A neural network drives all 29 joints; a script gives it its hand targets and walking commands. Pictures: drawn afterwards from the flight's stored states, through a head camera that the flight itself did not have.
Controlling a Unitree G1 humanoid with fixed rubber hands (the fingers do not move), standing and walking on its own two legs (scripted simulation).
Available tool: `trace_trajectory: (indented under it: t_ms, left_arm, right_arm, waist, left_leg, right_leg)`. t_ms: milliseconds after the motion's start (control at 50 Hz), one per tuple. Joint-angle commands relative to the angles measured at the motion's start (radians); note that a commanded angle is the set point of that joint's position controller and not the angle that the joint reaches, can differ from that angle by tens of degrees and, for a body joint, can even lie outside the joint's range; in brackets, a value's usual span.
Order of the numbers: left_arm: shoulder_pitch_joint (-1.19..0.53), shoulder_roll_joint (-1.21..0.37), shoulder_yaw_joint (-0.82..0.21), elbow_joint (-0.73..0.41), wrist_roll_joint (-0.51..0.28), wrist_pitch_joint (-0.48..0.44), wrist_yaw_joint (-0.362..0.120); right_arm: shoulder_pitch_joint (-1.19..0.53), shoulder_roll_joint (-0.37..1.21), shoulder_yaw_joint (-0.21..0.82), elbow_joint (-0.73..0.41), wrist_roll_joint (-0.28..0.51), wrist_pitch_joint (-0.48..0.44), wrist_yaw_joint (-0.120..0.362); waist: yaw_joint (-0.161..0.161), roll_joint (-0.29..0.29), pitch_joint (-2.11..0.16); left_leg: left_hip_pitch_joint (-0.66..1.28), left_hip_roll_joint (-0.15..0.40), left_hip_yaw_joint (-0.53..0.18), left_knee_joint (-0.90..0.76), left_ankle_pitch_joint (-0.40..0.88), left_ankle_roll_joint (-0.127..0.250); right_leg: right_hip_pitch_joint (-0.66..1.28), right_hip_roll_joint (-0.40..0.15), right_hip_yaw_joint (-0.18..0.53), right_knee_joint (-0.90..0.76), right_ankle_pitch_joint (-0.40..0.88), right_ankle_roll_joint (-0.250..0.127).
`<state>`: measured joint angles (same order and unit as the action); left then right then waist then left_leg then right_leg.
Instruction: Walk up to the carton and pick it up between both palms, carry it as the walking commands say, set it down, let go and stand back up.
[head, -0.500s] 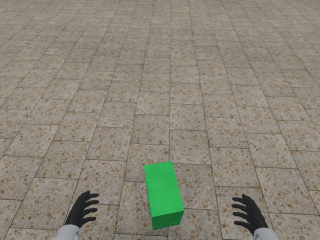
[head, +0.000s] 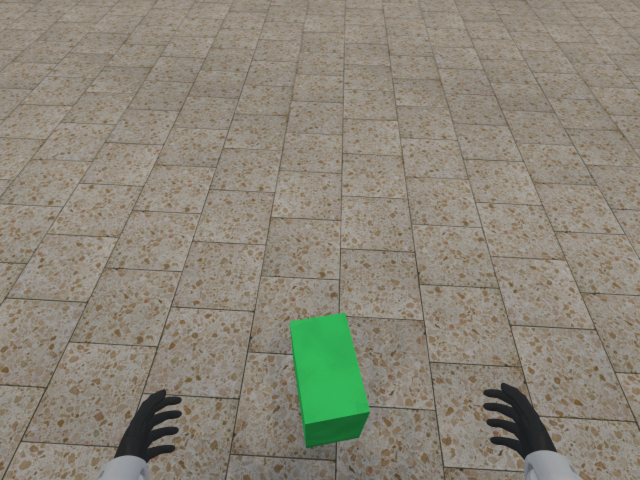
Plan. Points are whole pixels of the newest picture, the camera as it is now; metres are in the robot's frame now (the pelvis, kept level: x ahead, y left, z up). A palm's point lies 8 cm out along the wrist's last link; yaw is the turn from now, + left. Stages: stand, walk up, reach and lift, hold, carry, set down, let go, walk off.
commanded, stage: stand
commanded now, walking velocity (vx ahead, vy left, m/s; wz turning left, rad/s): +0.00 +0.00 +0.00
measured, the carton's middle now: (325, 381) +0.44 -0.02 -0.63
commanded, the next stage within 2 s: none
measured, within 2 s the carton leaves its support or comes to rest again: neither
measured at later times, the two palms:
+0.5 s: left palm (118, 435) +0.19 +0.28 -0.10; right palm (521, 416) +0.20 -0.25 -0.06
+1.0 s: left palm (118, 459) +0.16 +0.26 -0.08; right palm (551, 438) +0.17 -0.27 -0.05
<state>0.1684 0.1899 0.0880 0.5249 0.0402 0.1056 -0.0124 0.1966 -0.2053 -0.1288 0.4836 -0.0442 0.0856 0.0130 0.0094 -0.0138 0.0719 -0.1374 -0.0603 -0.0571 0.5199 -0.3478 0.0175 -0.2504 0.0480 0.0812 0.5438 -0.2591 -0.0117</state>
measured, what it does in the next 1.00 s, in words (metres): stands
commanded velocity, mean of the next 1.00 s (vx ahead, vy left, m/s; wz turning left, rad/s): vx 0.00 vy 0.00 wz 0.00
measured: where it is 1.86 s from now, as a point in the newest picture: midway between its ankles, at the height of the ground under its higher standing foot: outside the picture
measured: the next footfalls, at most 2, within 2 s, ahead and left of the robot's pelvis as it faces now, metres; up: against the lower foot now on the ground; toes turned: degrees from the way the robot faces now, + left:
none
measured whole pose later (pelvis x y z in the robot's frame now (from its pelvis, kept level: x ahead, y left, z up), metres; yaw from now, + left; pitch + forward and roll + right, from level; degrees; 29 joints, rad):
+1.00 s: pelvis +0.01 +0.00 +0.00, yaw +0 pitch -1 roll +0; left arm 0.17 0.24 0.09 0.68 0.04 0.00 0.00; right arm 0.20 -0.26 -0.13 0.55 -0.05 0.00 -0.02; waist 0.01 -0.01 -0.01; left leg -0.14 -0.06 -0.06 0.51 -0.35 0.04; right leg -0.26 0.05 0.08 0.54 -0.27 -0.01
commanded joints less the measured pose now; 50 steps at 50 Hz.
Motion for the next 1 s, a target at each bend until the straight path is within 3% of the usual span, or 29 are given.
trace_trajectory:
  t_ms: [0,60,120,240,360,520,840,980]
  left_arm:
    - [-0.082,0.206,0.013,0.000,0.002,-0.068,0.027]
    - [-0.065,0.205,0.005,0.036,-0.005,-0.081,0.022]
    - [-0.057,0.217,0.002,0.060,-0.006,-0.087,0.022]
    - [-0.043,0.225,-0.002,0.085,-0.003,-0.091,0.028]
    - [-0.040,0.230,0.000,0.093,0.001,-0.096,0.035]
    - [-0.041,0.237,0.002,0.100,0.004,-0.102,0.037]
    - [-0.058,0.261,0.009,0.123,-0.001,-0.128,0.027]
    - [-0.062,0.269,0.011,0.129,-0.004,-0.137,0.024]
  right_arm:
    - [0.000,-0.199,0.012,0.051,-0.025,-0.056,-0.020]
    - [-0.042,-0.219,0.013,0.051,-0.012,-0.069,-0.025]
    - [-0.034,-0.230,0.009,0.063,-0.004,-0.071,-0.032]
    - [-0.010,-0.235,-0.001,0.073,0.002,-0.069,-0.044]
    - [-0.003,-0.239,-0.009,0.073,0.001,-0.071,-0.052]
    - [-0.002,-0.246,-0.011,0.075,-0.002,-0.079,-0.054]
    - [-0.024,-0.251,-0.004,0.076,-0.007,-0.105,-0.039]
    - [-0.025,-0.253,-0.002,0.081,-0.006,-0.113,-0.033]
  waist:
    - [-0.006,-0.002,-0.081]
    - [0.018,0.034,-0.135]
    - [0.013,0.030,-0.167]
    - [0.002,0.051,-0.202]
    - [-0.002,0.050,-0.228]
    - [-0.003,0.047,-0.212]
    - [-0.001,0.019,-0.113]
    - [-0.001,0.009,-0.087]
  left_leg:
    - [-0.118,0.076,-0.051,-0.083,-0.036,-0.015]
    - [-0.141,0.107,-0.085,-0.095,0.107,-0.008]
    - [-0.092,0.109,-0.075,-0.060,0.311,-0.016]
    - [-0.014,0.120,-0.068,-0.026,0.577,-0.036]
    - [0.011,0.122,-0.059,-0.008,0.664,-0.044]
    - [0.003,0.128,-0.068,-0.028,0.606,-0.038]
    - [-0.078,0.124,-0.097,-0.109,0.209,0.008]
    - [-0.090,0.122,-0.102,-0.118,0.144,0.017]
  right_leg:
    - [-0.018,-0.088,0.065,-0.120,-0.151,0.001]
    - [0.077,-0.078,0.027,-0.053,0.064,0.005]
    - [0.103,-0.089,0.025,-0.029,0.226,-0.006]
    - [0.116,-0.093,0.014,0.000,0.394,-0.020]
    - [0.138,-0.103,0.013,0.014,0.483,-0.036]
    - [0.138,-0.107,0.020,0.003,0.437,-0.045]
    - [0.091,-0.112,0.063,-0.071,0.188,-0.041]
    - [0.065,-0.115,0.082,-0.091,0.139,-0.043]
